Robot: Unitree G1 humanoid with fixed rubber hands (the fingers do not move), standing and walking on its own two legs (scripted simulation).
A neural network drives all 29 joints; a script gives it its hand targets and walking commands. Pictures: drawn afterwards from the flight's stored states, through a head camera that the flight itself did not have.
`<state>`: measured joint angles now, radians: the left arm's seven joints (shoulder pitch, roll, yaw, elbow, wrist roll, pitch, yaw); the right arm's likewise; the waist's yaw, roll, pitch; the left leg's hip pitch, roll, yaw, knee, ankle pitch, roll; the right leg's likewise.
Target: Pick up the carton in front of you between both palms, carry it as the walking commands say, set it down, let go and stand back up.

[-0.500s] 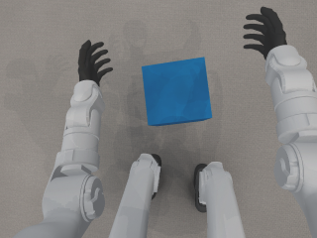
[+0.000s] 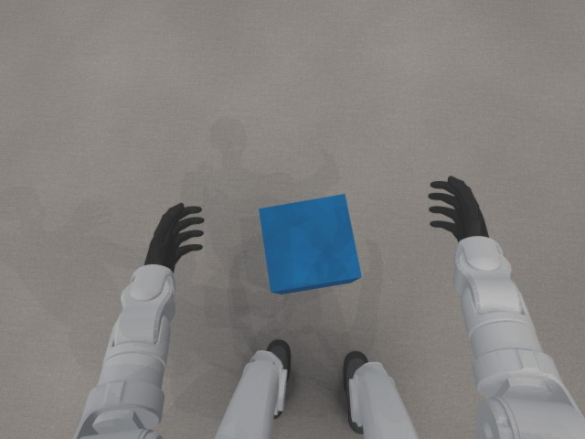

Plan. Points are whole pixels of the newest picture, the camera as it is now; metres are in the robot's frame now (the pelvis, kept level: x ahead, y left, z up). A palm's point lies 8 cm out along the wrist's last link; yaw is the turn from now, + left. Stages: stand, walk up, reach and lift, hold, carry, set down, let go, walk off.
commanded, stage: let go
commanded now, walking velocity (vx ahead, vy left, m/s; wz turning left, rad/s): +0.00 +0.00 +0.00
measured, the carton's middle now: (309, 249) +0.44 +0.04 -0.57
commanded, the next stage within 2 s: stand in 1.02 s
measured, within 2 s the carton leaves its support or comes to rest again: neither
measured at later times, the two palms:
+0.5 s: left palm (86, 373) +0.22 +0.24 +0.01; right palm (553, 349) +0.27 -0.21 -0.01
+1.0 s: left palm (78, 379) +0.21 +0.24 +0.02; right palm out of the picture +0.22 -0.23 +0.01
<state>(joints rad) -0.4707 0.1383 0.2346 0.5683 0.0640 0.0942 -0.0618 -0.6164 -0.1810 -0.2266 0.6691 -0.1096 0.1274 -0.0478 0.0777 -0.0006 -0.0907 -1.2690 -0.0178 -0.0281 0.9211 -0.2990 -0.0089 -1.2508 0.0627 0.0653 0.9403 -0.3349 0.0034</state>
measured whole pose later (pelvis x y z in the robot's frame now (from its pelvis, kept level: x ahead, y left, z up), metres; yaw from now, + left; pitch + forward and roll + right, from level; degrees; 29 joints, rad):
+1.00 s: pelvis +0.05 +0.00 +0.08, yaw +2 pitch -6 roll +0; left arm 0.20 0.22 0.03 0.37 0.02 0.23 -0.03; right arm 0.23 -0.22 -0.03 0.45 0.00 0.11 0.04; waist 0.00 0.00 0.10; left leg -0.11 -0.03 -0.06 0.48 -0.28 0.00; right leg -0.07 0.03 0.04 0.47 -0.31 -0.01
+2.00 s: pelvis +0.06 +0.02 +0.08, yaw +1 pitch -2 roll +0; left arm 0.16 0.37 0.01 0.90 0.03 -0.01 0.02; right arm 0.15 -0.36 -0.02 0.92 -0.03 0.00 -0.02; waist -0.01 -0.02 0.02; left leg -0.14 -0.03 -0.02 0.41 -0.24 0.02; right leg -0.10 0.01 0.07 0.39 -0.26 0.01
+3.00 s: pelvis +0.04 +0.01 +0.09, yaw +1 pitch -3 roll +0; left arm 0.12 0.39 0.00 1.03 0.02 -0.01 0.01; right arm 0.12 -0.39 0.00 1.03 -0.01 -0.01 -0.01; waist 0.00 -0.01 0.04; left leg -0.12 -0.02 -0.04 0.35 -0.18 0.01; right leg -0.08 0.01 0.06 0.33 -0.20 0.01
